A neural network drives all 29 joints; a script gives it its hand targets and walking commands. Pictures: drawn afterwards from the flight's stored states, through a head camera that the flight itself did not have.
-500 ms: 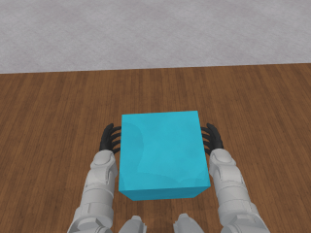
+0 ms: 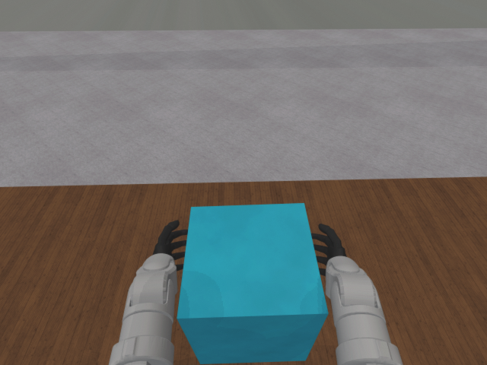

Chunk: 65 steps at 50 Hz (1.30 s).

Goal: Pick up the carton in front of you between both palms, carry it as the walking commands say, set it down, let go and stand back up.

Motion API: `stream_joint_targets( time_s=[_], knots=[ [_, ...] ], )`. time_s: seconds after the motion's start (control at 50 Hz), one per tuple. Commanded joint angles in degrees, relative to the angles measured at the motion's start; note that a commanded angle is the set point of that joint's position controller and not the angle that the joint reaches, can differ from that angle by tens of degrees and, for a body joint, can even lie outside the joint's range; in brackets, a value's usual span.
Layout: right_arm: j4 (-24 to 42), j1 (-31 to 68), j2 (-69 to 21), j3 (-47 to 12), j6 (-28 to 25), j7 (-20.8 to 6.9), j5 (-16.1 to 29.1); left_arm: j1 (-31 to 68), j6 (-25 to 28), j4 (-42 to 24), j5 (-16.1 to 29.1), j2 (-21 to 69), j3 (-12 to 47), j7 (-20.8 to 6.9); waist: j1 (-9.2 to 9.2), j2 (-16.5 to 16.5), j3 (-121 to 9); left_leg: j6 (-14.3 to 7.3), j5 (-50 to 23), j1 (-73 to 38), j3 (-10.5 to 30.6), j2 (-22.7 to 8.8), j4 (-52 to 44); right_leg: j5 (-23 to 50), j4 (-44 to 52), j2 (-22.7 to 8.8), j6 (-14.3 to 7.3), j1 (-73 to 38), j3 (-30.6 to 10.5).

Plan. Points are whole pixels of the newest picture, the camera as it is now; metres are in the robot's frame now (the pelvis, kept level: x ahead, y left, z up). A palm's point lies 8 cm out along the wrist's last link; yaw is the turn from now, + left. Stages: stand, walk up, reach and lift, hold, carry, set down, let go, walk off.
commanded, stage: reach and lift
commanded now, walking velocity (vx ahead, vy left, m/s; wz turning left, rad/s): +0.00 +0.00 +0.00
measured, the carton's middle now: (250, 286) +0.29 +0.00 -0.06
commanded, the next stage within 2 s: hold in 0.86 s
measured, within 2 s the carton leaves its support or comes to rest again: neither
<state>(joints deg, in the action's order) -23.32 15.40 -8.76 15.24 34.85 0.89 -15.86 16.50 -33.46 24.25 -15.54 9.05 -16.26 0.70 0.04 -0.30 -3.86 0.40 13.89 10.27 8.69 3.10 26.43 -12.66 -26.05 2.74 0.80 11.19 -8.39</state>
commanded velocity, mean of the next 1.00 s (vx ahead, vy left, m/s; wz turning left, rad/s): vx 0.00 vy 0.00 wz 0.00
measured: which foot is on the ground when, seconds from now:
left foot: down 0.00-1.00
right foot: down 0.00-1.00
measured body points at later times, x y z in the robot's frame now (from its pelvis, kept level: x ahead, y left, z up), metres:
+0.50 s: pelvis +0.00 +0.00 +0.00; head -0.03 +0.00 +0.45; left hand +0.31 +0.15 +0.03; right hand +0.30 -0.15 +0.02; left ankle +0.01 +0.13 -0.74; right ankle +0.02 -0.13 -0.74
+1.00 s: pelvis +0.01 +0.00 +0.01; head -0.04 +0.00 +0.45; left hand +0.31 +0.15 +0.05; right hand +0.30 -0.15 +0.04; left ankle +0.01 +0.13 -0.74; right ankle +0.02 -0.13 -0.74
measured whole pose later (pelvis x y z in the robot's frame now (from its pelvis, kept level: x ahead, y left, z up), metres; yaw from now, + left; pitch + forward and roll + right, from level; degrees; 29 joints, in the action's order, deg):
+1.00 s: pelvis +0.01 +0.00 +0.01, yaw +0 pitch -6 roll +0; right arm -12.7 13.1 -8.3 10.9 42.5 0.9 -14.8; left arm 14.3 -41.2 13.5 -14.9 8.6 -12.3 0.2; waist -0.2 -0.3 -0.9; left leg 0.3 11.7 2.6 8.0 2.3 20.2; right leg -10.5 -19.9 2.3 0.6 3.5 -8.0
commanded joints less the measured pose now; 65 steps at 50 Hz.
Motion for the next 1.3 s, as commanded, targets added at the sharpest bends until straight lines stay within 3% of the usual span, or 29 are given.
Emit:
stream_joint_targets(
  time_s=[0.0,0.12,0.32,0.6,0.82,0.92,1.06,1.28],
  knots=[
    [0.4,32.1,-54.2,-29.3,-1.4,-15.2,12.3,27.1,-0.4,3.1,11.0,56.2,28.8,-15.0,-0.18,-0.2,-6.6,0.0,-2.7,0.5,-4.3,1.6,-5.2,2.1,3.7,2.3,-0.7,-3.7,4.7],
    [1.2,37.0,-56.0,-30.6,-1.6,-15.5,13.0,31.8,-0.1,2.3,11.4,57.3,29.8,-15.5,-0.19,0.1,-10.3,-0.1,-2.7,-0.5,-4.5,1.6,-4.4,1.8,3.3,2.1,-0.5,-5.2,4.6],
    [1.7,35.0,-55.4,-30.3,-0.6,-15.0,12.7,30.7,-0.8,1.4,11.0,55.7,29.6,-15.6,-0.02,0.5,-10.6,-0.1,-5.4,-2.1,-4.9,2.1,-5.4,5.2,4.7,2.0,0.0,-7.7,4.5],
    [7.8,28.8,-54.0,-32.7,1.3,-14.6,14.4,24.4,-2.8,-4.3,12.7,54.8,32.1,-15.0,0.05,0.2,-11.5,0.6,-14.8,-6.4,-4.4,2.4,-6.7,13.9,5.9,2.7,0.3,-10.6,4.3],
    [10.7,27.7,-52.9,-33.6,2.8,-14.7,15.1,22.8,-4.5,-7.2,13.5,54.8,33.1,-14.7,-0.03,-0.2,-10.3,0.9,-16.4,-7.9,-4.1,2.3,-7.6,14.5,6.8,3.1,0.3,-11.3,4.3],
    [15.4,28.4,-53.7,-37.2,4.3,-14.5,17.1,23.3,-6.1,-11.9,15.4,55.4,36.4,-14.7,-0.29,-0.1,-12.7,1.0,-18.9,-10.0,-3.9,2.3,-7.9,17.0,7.2,3.1,0.5,-13.3,4.1],
    [12.2,27.7,-50.8,-33.1,7.1,-14.3,15.0,23.2,-8.8,-8.8,13.6,52.0,32.7,-14.6,-0.14,0.2,-4.6,0.7,-9.4,-7.3,-4.5,2.1,-9.7,8.0,9.0,2.6,0.1,-10.6,4.3],
    [11.0,33.7,-53.2,-33.2,6.4,-14.9,15.4,29.1,-7.9,-7.6,13.6,53.9,32.5,-15.4,-0.24,0.1,-7.5,0.4,-6.6,-6.8,-4.8,2.0,-8.7,5.7,8.0,2.4,0.1,-10.8,4.6]
  ],
)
